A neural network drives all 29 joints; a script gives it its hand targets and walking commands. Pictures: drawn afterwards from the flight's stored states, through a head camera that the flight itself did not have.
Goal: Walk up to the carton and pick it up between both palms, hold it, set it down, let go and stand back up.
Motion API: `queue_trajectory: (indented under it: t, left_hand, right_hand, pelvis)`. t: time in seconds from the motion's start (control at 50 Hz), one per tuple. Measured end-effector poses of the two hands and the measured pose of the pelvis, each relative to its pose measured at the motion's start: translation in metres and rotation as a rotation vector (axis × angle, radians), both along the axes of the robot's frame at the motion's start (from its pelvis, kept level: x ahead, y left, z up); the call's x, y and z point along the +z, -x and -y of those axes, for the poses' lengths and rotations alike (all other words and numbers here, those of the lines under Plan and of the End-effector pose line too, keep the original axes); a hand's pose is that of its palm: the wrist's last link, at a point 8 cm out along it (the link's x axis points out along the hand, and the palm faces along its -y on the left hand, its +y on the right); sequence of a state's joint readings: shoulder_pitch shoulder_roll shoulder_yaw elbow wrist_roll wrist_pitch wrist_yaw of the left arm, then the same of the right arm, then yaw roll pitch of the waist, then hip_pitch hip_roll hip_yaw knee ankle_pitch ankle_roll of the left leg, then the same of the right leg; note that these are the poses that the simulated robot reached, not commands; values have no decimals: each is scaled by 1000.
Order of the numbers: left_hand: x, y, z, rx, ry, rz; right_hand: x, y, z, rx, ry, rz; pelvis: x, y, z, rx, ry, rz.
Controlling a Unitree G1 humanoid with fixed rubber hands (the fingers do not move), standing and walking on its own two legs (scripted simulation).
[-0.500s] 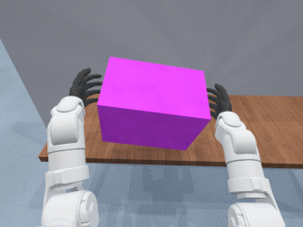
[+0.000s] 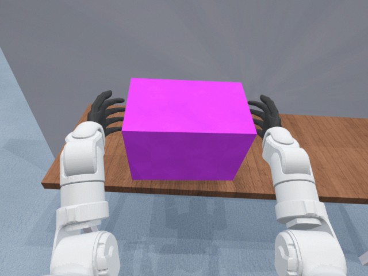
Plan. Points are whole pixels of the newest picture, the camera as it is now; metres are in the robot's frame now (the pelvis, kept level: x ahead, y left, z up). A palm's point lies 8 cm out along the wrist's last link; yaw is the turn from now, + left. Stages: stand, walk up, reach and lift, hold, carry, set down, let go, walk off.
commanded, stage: hold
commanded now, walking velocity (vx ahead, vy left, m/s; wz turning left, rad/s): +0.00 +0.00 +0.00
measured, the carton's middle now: (185, 132) +0.43 +0.00 +0.10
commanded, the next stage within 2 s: set down in 0.80 s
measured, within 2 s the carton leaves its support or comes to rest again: neither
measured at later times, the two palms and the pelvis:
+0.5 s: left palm (91, 136) +0.34 +0.20 +0.16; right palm (264, 124) +0.36 -0.16 +0.19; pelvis +0.00 +0.00 +0.00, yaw +0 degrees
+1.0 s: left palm (94, 132) +0.35 +0.20 +0.17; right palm (264, 134) +0.36 -0.17 +0.16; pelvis +0.01 +0.00 +0.00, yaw +0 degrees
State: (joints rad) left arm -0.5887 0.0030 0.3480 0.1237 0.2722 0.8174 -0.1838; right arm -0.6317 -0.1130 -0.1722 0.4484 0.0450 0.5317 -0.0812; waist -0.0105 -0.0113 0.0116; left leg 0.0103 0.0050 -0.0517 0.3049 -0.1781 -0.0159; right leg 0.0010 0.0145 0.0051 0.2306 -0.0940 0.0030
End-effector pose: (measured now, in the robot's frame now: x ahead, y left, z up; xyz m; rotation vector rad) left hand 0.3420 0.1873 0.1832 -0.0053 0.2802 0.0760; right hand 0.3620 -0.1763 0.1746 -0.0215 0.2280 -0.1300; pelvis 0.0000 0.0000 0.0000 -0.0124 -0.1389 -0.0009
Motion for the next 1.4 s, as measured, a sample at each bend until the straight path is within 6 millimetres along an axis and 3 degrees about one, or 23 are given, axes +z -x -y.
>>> queue_trajectory:
  t: [0.06, 0.12, 0.26, 0.34, 0.4, 0.46, 0.52, 0.58, 0.64, 0.76, 0.82, 0.88, 1.0, 1.04, 1.1, 1.14, 1.2, 1.26, 1.32, 1.36, 1.4]
  left_hand:
    - [-24, -5, 5, 1, -52, -53]
    - [-26, -10, 11, 45, -137, -12]
    - [55, 4, 13, 117, -133, 329]
    - [68, 9, 2, 73, -82, 300]
    - [46, 9, -9, 56, -26, 182]
    - [6, 6, -15, 43, 35, 53]
    - [-33, 5, -13, 31, 44, -43]
    - [-51, 1, -7, 51, -15, -67]
    - [-29, 1, 0, 108, -81, 37]
    - [70, 11, 8, 145, -138, 360]
    - [86, 12, 8, 87, -131, 346]
    - [73, 6, 3, 41, -102, 241]
    - [-18, -3, -10, 28, -21, -41]
    - [-42, 0, -10, 54, -59, -71]
    - [-55, 0, -3, 77, -103, -39]
    - [-44, -2, 5, 78, -122, 47]
    - [-4, -3, 5, 107, -126, 220]
    - [37, -3, -2, 100, -88, 325]
    - [56, -4, -10, 64, -53, 325]
    - [51, -5, -14, 44, -39, 282]
    - [34, -8, -15, 27, -24, 208]
  right_hand:
    - [-29, -2, 3, -7, -8, -53]
    - [-32, -3, 3, -26, -18, -5]
    - [44, 14, 2, -34, -65, 338]
    - [61, 13, -5, -21, -27, 311]
    - [51, 7, -13, 6, 6, 194]
    - [30, 2, -17, 22, 43, 80]
    - [11, -1, -17, 21, 75, 18]
    - [0, -7, -16, 16, 94, 19]
    - [7, -9, -13, 6, 71, 113]
    - [44, 3, -4, 6, -49, 318]
    - [44, 7, -2, 9, -60, 281]
    - [29, 6, -3, 10, -50, 173]
    - [-11, 1, -10, 29, 5, -4]
    - [-9, -1, -15, 36, 13, 33]
    - [18, -8, -20, 22, 32, 188]
    - [49, -11, -20, 9, 32, 333]
    - [92, -5, -20, 37, 28, 524]
    - [112, -4, -17, 35, 32, 576]
    - [101, -11, -15, 35, 22, 465]
    - [80, -17, -15, 45, 24, 358]
    - [48, -22, -14, 56, 21, 238]
  pelvis:
    - [0, 0, 0, 0, 0, -22]
    - [1, -6, 0, -1, 0, -63]
    - [1, -24, 3, -1, -3, -81]
    - [0, -20, 3, 3, 2, -18]
    - [0, -14, 3, 3, 1, -2]
    - [0, -8, 4, 3, 0, 7]
    - [0, -4, 4, 3, 0, -3]
    - [1, -4, 4, 2, -1, -41]
    - [1, -11, 3, 2, 0, -84]
    - [1, -26, 2, 2, 1, -63]
    - [0, -26, 2, 4, 2, -13]
    - [0, -20, 3, 4, 2, 8]
    - [0, -9, 4, 4, 0, 14]
    - [0, -8, 4, 4, 0, -6]
    - [0, -9, 2, 3, 3, -58]
    - [0, -12, 0, 2, 5, -77]
    - [0, -19, 0, 3, 6, -80]
    - [0, -23, -2, 4, 7, -40]
    - [-1, -22, -2, 4, 8, -8]
    - [-1, -20, -2, 4, 8, 4]
    - [-1, -17, -2, 4, 7, 9]
